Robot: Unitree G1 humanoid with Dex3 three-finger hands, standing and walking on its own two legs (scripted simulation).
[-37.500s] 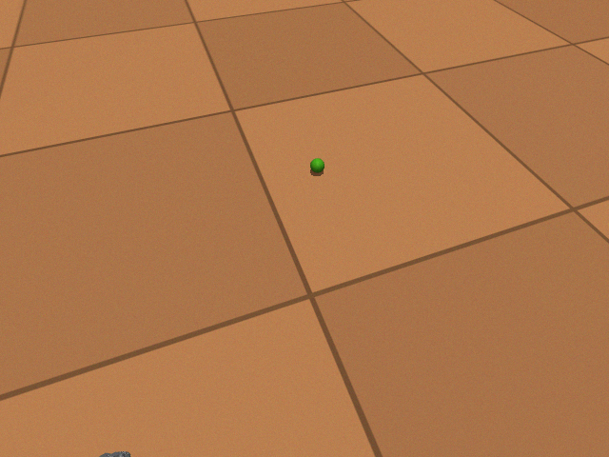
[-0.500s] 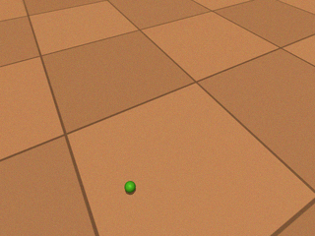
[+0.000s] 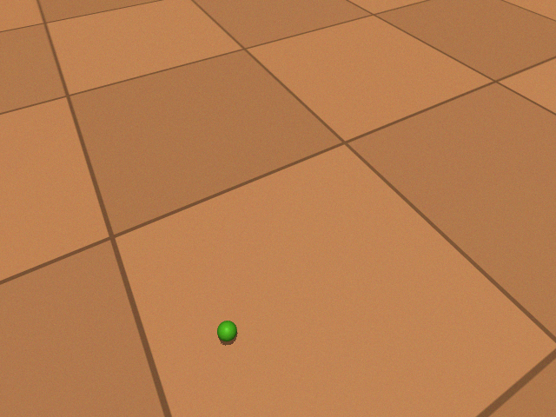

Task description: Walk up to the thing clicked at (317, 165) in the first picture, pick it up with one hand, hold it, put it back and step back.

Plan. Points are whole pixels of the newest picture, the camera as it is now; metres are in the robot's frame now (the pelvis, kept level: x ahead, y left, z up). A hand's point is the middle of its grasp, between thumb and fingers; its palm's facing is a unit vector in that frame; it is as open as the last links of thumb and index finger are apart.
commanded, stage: stand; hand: left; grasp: from above
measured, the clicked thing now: (227, 330) +0.48 +0.21 -0.75
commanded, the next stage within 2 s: step back in 0.56 s
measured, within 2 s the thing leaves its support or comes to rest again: neither
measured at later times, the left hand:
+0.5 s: hand out of the picture +0.07 +0.25 -0.16, palm faces +0.01 -0.94 -0.34, open 7.4 cm
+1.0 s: hand out of the picture +0.08 +0.31 -0.18, palm faces -0.03 -0.93 -0.36, open 7.4 cm
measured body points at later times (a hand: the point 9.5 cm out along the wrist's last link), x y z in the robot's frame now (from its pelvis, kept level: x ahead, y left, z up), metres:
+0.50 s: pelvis +0.00 +0.00 +0.00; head +0.00 +0.00 +0.45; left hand +0.06 +0.29 -0.13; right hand +0.07 -0.30 -0.14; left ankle +0.00 +0.12 -0.75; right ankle -0.02 -0.11 -0.75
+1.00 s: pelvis -0.06 +0.05 -0.02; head +0.01 +0.08 +0.42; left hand +0.08 +0.36 -0.15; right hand +0.00 -0.27 -0.13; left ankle -0.06 +0.14 -0.75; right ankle -0.06 -0.10 -0.69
